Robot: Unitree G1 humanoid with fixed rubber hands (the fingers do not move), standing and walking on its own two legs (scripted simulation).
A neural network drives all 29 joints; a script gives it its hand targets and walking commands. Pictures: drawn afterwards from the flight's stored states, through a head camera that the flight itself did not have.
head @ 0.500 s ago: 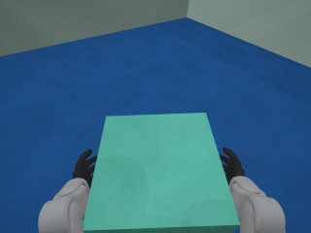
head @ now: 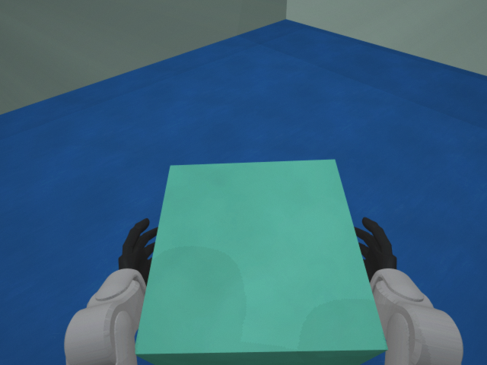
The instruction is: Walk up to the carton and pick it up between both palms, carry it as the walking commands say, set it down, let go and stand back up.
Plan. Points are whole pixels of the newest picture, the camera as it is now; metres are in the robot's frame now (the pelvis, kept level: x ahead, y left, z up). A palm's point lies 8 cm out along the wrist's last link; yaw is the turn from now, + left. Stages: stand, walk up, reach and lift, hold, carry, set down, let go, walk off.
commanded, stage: carry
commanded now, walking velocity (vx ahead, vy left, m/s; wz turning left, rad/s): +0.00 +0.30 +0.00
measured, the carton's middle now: (256, 280) +0.26 +0.00 +0.02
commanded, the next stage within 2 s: none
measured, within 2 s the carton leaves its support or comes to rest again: neither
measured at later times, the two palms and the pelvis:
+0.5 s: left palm out of the picture +0.20 +0.39 +0.08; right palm (213, 337) +0.17 +0.05 +0.06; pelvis -0.04 +0.24 -0.02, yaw -4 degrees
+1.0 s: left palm out of the picture +0.12 +0.65 +0.05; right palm out of the picture +0.13 +0.31 +0.06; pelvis -0.10 +0.46 -0.02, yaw -1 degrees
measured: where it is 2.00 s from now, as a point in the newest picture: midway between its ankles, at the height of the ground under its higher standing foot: outside the picture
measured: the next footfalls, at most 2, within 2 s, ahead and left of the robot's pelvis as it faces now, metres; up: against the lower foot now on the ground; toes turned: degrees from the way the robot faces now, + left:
left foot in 0.18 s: +0.06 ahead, +0.27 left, +0.00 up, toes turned +5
right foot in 0.54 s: -0.02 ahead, +0.18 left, +0.00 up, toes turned -14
